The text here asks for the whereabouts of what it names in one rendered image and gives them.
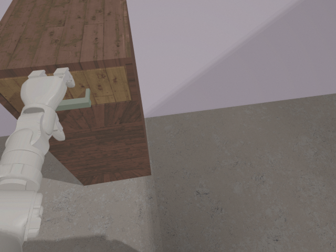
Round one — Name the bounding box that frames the handle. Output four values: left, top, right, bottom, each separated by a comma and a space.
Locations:
55, 88, 91, 111

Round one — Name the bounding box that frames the left robot forearm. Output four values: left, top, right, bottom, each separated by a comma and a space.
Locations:
0, 103, 56, 192

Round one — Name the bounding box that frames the left robot upper arm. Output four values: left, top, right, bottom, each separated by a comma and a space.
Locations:
0, 190, 44, 252

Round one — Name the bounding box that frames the drawer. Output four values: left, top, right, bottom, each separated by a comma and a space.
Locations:
0, 66, 131, 113

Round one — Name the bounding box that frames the cabinet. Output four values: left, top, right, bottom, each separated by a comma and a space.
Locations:
0, 0, 151, 186

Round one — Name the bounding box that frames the robot left hand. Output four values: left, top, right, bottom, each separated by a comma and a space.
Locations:
20, 67, 75, 141

